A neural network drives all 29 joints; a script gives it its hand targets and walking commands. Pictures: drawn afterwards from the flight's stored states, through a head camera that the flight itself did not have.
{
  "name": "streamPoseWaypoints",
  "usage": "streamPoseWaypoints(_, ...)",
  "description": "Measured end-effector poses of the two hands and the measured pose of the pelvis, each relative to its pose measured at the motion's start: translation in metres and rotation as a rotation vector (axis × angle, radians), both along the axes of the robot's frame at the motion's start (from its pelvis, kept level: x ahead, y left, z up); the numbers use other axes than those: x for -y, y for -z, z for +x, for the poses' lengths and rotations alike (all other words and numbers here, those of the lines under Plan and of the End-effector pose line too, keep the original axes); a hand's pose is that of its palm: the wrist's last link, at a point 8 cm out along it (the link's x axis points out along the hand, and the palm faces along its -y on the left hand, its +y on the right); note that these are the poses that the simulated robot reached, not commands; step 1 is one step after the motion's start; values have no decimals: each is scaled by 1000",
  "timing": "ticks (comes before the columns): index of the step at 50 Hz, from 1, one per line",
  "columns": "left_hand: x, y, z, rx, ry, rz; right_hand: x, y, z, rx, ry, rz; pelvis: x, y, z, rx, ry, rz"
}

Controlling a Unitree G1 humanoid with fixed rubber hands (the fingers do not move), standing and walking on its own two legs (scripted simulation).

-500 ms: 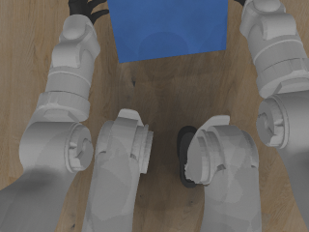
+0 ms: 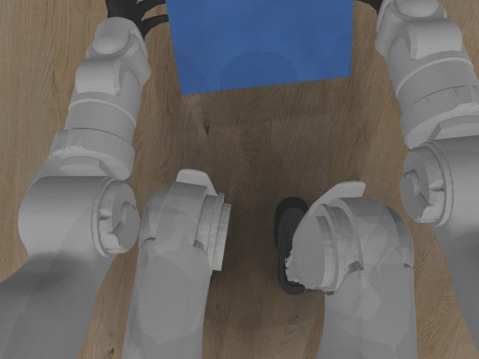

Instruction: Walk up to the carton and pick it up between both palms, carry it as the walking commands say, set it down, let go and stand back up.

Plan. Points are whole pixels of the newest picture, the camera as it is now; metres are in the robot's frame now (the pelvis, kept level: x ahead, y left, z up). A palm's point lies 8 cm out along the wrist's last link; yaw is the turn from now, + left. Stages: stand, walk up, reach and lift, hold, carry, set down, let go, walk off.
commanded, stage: set down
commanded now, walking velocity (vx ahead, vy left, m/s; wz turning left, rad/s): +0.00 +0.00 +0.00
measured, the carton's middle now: (257, 17) +0.55 +0.01 -0.25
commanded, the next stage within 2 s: none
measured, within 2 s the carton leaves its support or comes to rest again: rests again in 0.18 s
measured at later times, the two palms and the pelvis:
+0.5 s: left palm (126, 21) +0.52 +0.18 -0.18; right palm out of the picture +0.56 -0.15 -0.19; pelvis +0.01 +0.00 -0.01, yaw +0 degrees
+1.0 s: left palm (126, 23) +0.52 +0.18 -0.18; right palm out of the picture +0.56 -0.15 -0.19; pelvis +0.01 +0.00 -0.01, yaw +1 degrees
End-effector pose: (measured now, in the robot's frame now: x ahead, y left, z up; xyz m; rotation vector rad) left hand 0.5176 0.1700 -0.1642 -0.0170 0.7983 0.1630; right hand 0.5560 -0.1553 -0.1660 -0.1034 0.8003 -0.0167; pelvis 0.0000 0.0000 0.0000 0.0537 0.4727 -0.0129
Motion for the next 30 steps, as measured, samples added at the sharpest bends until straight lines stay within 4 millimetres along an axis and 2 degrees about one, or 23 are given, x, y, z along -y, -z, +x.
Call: streamPoseWaypoints(30, -11, 20, 5, -15, 31, -15, -3, 25, 4, 19, 1, 60, -2, 10, 13, -12, -8, -4)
